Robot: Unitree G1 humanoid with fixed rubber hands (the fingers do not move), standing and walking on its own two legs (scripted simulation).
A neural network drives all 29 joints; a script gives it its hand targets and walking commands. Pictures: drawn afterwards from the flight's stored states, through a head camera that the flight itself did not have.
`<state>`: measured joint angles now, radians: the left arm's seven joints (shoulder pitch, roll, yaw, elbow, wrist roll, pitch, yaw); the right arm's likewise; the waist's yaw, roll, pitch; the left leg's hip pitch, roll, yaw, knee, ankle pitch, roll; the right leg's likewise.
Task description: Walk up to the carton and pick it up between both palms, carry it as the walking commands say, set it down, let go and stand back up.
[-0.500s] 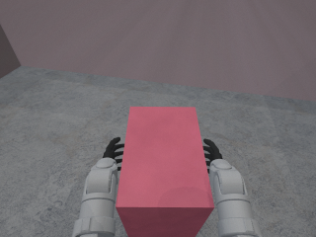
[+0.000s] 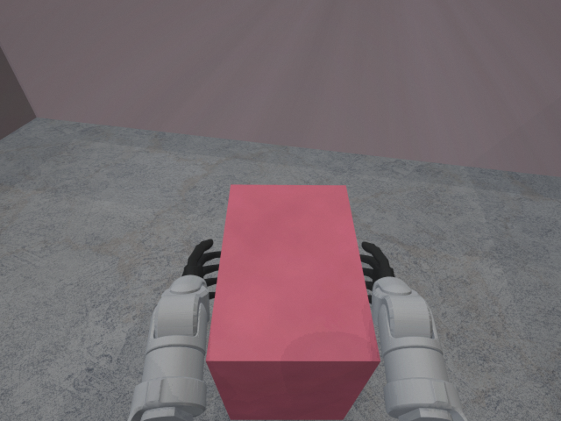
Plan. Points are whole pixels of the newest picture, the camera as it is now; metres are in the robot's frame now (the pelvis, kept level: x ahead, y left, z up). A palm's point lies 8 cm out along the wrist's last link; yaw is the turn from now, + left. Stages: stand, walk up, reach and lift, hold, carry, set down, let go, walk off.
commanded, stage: hold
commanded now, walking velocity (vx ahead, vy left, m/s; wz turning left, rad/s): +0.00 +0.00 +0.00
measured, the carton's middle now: (287, 303) +0.31 +0.00 -0.01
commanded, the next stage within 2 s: carry in 0.78 s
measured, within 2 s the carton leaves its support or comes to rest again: neither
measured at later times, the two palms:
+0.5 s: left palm (195, 286) +0.29 +0.14 +0.06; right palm (383, 289) +0.29 -0.14 +0.05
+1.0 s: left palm (170, 278) +0.30 +0.18 +0.07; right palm (358, 281) +0.30 -0.10 +0.06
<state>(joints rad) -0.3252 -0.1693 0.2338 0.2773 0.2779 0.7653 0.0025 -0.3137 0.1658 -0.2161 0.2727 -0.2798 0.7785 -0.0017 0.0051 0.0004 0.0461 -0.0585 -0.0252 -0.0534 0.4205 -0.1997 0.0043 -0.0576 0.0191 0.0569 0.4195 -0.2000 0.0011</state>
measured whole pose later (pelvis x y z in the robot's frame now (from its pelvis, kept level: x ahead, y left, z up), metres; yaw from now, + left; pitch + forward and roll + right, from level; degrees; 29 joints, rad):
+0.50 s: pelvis +0.01 +0.00 +0.00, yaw +0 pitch -9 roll +0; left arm -0.29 -0.16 0.20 0.24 0.27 0.77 0.00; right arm -0.27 0.15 -0.17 0.23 -0.27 0.79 -0.01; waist 0.01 0.00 0.05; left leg -0.04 -0.02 -0.06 0.39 -0.19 0.00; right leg -0.04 0.02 0.06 0.39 -0.19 0.00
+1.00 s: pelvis +0.00 +0.04 -0.01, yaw +2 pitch +2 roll +1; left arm -0.26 -0.15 0.12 -0.01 0.18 0.86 0.06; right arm -0.23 0.14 -0.13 -0.04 -0.16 0.87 -0.07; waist -0.02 -0.03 -0.07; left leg -0.33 -0.02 0.08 0.53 -0.25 0.01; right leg -0.34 -0.07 0.07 0.57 -0.26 0.06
